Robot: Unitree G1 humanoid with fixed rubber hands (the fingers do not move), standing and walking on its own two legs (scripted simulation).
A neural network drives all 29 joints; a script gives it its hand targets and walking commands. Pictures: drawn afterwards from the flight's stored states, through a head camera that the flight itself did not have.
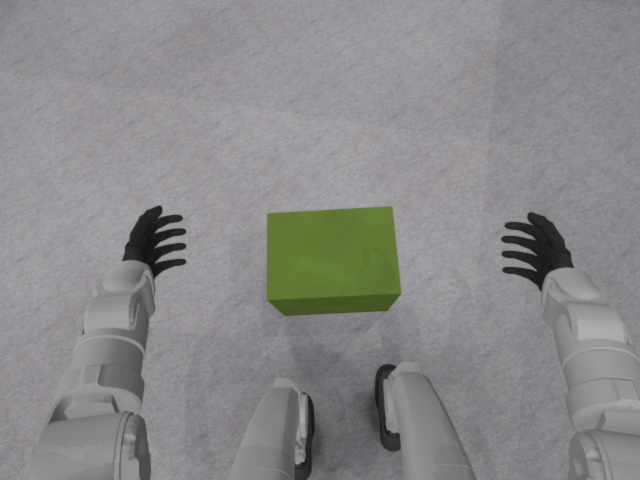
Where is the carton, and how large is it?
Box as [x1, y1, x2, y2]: [267, 206, 401, 315]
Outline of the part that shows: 391,206 267,213 267,300 284,315 387,310 401,293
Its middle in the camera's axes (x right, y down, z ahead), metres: +0.03 +0.07 +0.99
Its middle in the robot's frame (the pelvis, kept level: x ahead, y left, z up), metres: +0.49 +0.01 -0.55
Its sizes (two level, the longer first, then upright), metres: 0.288 0.201 0.275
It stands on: the floor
